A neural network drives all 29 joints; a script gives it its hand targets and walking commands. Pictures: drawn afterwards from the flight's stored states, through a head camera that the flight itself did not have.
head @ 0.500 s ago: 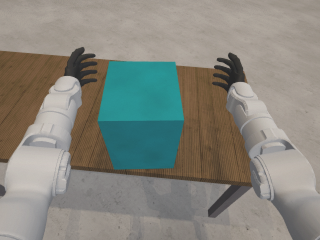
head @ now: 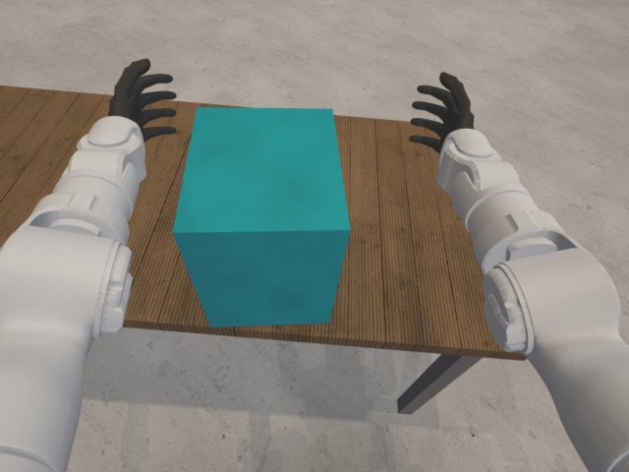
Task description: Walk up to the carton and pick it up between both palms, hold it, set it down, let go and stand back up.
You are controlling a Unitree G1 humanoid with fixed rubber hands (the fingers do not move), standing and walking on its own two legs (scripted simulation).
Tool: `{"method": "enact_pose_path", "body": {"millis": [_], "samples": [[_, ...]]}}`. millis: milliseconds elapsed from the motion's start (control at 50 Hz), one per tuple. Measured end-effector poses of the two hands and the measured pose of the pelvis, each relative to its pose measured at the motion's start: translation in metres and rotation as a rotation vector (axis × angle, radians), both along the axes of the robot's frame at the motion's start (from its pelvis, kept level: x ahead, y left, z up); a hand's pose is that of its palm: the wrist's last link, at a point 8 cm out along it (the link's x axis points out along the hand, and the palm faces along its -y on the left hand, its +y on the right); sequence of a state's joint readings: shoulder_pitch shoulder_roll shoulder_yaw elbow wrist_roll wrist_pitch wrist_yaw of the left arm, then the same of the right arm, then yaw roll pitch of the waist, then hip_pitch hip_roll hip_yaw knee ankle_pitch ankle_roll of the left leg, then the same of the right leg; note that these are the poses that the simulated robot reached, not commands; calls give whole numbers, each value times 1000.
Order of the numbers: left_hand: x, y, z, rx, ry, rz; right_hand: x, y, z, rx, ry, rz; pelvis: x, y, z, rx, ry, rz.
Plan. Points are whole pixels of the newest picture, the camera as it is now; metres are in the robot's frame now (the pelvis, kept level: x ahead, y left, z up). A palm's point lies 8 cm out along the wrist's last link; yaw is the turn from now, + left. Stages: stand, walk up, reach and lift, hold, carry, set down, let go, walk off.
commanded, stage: reach and lift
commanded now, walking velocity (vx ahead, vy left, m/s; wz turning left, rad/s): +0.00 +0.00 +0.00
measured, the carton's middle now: (268, 223) +0.46 +0.04 +0.00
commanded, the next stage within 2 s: none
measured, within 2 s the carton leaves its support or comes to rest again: neither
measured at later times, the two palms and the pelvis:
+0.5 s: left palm (157, 187) +0.48 +0.19 +0.07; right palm (425, 194) +0.45 -0.18 +0.07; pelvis +0.00 +0.01 -0.02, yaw +0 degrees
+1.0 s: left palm (166, 192) +0.48 +0.18 +0.05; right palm (387, 201) +0.46 -0.13 +0.05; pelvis +0.00 +0.01 -0.02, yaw +0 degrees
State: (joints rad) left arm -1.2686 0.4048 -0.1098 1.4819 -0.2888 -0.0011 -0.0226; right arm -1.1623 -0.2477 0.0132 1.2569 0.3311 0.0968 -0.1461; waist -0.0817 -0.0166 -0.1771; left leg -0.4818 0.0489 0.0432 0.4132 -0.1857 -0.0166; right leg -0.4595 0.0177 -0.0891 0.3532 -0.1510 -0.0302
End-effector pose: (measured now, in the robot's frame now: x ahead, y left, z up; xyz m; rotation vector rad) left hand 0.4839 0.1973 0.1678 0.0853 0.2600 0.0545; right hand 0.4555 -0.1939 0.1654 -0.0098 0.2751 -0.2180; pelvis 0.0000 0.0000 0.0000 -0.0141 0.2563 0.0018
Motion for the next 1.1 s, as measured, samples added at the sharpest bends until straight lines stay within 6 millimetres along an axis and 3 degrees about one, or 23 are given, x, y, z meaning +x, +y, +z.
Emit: {"method": "enact_pose_path", "body": {"millis": [140,240,560,800,960,1060,1100], "samples": [[-12,1,-49,-4,29,-2,-9,10,-48,2,25,19,-3,0,-3,4,42,4],[-12,3,-71,-11,25,11,-11,16,-73,6,31,23,-6,1,-7,4,101,8],[-4,-7,-108,-2,27,-17,-4,9,-103,-12,13,13,-2,7,-17,0,181,-4],[-3,-10,-116,-6,8,-12,0,25,-118,0,-1,41,-2,10,-20,-3,208,0],[-3,-13,-115,-25,-2,-7,1,50,-117,10,-10,73,-3,12,-18,-4,196,8],[-2,-24,-108,-58,-28,-39,-3,78,-117,19,-9,115,-3,14,-12,-5,163,14],[-3,-25,-107,-63,-32,-37,-7,77,-118,22,-19,66,-2,16,-9,-5,139,17]]}}
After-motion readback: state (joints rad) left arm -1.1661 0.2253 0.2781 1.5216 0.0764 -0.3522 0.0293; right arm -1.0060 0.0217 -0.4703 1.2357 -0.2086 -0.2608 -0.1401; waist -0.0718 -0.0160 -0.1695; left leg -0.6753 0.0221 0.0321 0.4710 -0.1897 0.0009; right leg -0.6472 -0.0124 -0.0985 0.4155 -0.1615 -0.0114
